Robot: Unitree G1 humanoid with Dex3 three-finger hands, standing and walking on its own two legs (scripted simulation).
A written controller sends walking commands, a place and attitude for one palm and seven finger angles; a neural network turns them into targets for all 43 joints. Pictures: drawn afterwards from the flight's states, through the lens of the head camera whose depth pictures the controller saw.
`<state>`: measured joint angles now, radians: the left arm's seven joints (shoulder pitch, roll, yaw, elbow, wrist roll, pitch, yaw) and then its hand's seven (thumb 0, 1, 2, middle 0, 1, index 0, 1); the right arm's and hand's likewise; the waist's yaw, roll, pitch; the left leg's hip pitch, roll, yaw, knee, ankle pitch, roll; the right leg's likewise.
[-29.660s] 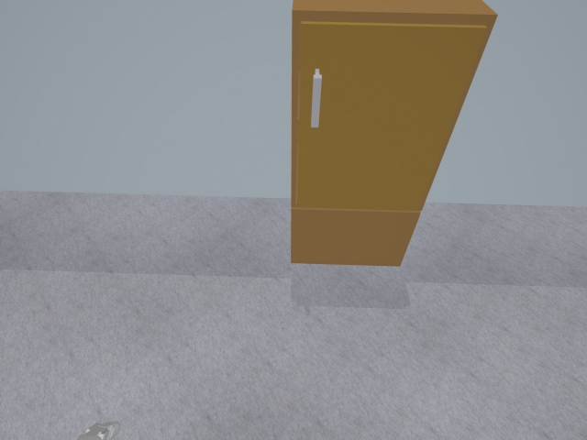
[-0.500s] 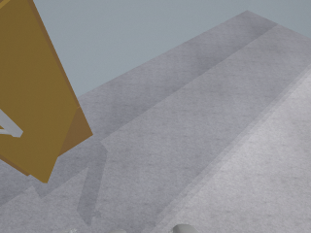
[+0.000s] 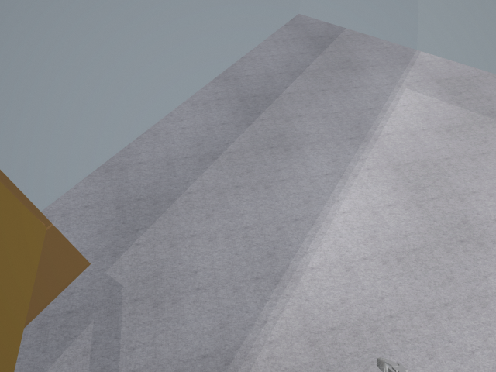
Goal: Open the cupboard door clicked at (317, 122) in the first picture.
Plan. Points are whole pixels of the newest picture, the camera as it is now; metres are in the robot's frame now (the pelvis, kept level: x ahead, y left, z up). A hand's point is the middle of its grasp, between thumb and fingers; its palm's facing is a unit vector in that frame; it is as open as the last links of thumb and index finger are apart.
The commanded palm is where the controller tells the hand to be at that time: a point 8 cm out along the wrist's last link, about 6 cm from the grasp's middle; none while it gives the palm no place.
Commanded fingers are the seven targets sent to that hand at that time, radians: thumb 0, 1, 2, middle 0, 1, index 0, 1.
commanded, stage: walk to a spot facing it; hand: left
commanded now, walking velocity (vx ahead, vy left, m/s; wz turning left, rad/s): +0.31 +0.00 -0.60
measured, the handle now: out of the picture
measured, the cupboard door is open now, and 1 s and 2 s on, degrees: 45 45 45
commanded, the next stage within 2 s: turn to face it in 1.30 s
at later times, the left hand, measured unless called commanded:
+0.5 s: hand (228, 262) +0.35 +0.07 -0.16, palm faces -0.32 -0.92 -0.24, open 7.3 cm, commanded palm none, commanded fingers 0.00 0.90 0.90 -0.20 -0.30 -0.20 -0.30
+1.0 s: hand (263, 201) +0.52 +0.00 -0.16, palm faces -0.39 -0.90 -0.19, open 7.3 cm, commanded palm none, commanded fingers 0.00 0.90 0.90 -0.20 -0.30 -0.20 -0.30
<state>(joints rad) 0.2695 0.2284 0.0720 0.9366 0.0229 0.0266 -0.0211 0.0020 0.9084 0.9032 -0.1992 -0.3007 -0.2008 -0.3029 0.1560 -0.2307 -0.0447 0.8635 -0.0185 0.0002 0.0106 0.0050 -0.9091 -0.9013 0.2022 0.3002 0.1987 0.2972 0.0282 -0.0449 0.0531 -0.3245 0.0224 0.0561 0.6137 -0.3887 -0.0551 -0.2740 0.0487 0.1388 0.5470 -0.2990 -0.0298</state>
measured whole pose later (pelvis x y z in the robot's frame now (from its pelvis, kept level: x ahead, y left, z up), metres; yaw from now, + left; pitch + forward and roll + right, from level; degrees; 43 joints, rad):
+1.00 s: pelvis +0.38 -0.14 +0.01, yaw -25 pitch +1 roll +0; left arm 0.20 0.20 0.06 1.00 0.02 -0.01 -0.05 0.01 0.92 0.90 -0.19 -0.30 -0.19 -0.30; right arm 0.32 -0.19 -0.03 1.03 -0.04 -0.06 0.00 0.00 -0.93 -0.90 0.21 0.30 0.20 0.30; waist -0.01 0.01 0.04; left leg -0.15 0.09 0.14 0.42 -0.27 -0.04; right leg -0.48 -0.08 -0.07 0.78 -0.30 0.00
